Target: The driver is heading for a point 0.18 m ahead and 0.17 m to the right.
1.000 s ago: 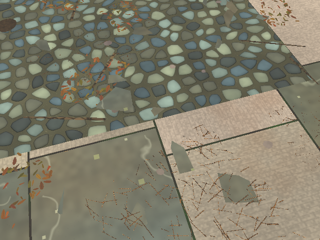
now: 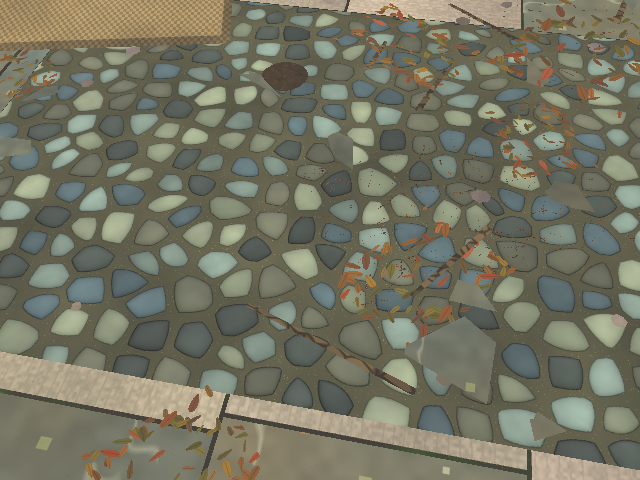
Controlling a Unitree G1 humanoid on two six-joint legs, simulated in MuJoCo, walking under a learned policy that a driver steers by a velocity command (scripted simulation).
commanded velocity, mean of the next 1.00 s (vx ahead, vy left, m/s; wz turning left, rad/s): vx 0.23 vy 0.00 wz -0.10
